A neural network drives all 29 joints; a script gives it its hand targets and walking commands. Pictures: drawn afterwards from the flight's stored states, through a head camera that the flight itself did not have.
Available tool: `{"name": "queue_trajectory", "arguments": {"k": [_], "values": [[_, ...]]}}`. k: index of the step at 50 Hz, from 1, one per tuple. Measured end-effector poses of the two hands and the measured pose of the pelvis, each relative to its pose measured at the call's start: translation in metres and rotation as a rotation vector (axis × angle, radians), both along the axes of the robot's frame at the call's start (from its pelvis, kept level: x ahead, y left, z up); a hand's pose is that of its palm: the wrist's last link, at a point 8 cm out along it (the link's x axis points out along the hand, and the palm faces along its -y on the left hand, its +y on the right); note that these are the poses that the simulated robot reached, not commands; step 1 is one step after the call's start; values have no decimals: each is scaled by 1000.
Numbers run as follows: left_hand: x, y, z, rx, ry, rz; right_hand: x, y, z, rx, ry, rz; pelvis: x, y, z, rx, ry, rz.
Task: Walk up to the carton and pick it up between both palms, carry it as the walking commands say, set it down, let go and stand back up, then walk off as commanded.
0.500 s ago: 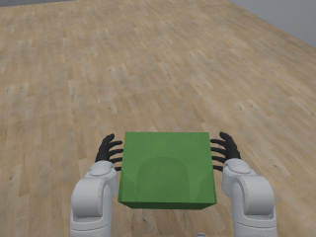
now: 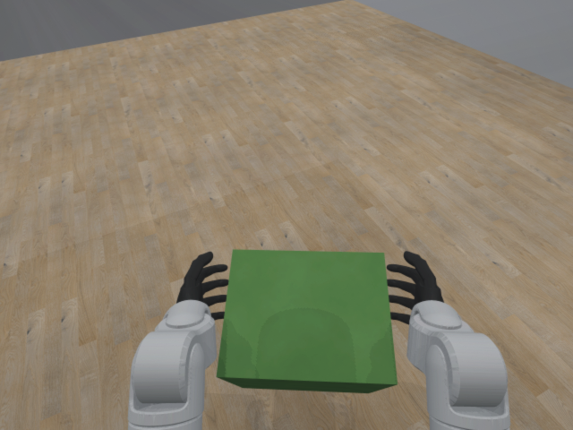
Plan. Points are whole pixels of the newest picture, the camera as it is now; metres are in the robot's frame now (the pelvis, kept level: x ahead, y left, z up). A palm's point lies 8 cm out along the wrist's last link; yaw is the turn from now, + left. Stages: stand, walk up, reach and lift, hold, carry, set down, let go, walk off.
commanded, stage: carry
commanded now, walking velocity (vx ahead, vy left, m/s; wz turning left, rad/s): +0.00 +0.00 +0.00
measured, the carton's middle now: (306, 327) +0.29 -0.01 +0.01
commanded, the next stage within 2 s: none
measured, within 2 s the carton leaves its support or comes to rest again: neither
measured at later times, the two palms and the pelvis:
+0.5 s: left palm (138, 424) +0.14 +0.16 +0.10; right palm (422, 416) +0.14 -0.12 +0.10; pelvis -0.11 +0.02 -0.01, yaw +1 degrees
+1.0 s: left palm out of the picture +0.07 +0.16 +0.09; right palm out of the picture +0.09 -0.12 +0.08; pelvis -0.17 +0.01 -0.01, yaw +2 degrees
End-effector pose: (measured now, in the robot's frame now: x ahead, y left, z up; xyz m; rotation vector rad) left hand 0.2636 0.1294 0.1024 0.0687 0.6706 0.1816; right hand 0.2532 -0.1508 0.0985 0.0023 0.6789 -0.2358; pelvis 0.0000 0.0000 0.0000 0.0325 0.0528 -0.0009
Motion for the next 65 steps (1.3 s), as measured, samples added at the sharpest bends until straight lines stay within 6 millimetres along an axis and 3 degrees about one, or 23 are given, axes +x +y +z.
{"name": "queue_trajectory", "arguments": {"k": [7,11,17,24,40,49,59,65], "values": [[-51,46,-11,-36,15,77,-31,46,-1,-45,16,77,-41,24,-5,-32,-10,24],[-80,58,-10,-53,18,112,-47,59,-2,-67,25,113,-60,27,-5,-44,-16,25],[-104,50,-7,-45,12,83,-74,51,-5,-51,24,87,-87,26,-7,-44,-21,29],[-118,36,-4,-21,2,35,-107,36,-3,-34,14,36,-110,24,-8,-47,-26,27],[-151,28,-16,-19,-3,2,-151,29,-12,-26,5,-3,-149,26,-24,-55,-63,-11],[-188,28,-17,-17,31,74,-158,33,-22,-21,40,96,-170,8,-18,-23,-38,40],[-196,33,-10,-34,-5,71,-168,37,-10,-31,6,87,-188,11,-7,-23,11,58],[-218,39,-10,-42,-3,75,-189,42,-8,-36,9,100,-202,16,-5,-29,-7,54]]}}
